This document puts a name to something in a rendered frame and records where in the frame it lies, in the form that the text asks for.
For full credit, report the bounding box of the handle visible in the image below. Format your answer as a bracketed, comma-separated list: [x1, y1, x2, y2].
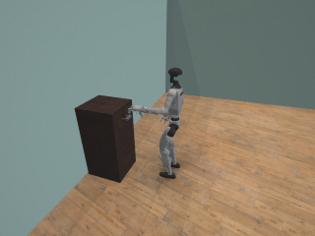
[121, 114, 132, 121]

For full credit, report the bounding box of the left robot upper arm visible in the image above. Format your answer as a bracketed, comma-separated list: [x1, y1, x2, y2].
[161, 89, 177, 115]

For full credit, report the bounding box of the left robot foot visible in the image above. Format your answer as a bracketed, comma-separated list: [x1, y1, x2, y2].
[159, 172, 176, 179]

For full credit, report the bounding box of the robot left forearm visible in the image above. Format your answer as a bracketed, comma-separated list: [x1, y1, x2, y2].
[140, 106, 165, 115]

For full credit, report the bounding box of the robot left hand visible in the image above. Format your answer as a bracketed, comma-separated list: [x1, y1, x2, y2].
[128, 105, 144, 119]

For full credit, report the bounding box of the robot left shin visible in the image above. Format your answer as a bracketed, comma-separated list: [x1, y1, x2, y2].
[159, 151, 172, 175]

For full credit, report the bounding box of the robot right hand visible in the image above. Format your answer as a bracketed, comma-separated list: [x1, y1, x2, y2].
[160, 112, 171, 124]

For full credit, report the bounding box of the cabinet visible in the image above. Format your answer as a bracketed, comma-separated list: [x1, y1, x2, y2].
[74, 95, 136, 183]

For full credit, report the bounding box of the drawer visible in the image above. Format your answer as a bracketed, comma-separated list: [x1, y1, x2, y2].
[113, 103, 132, 133]

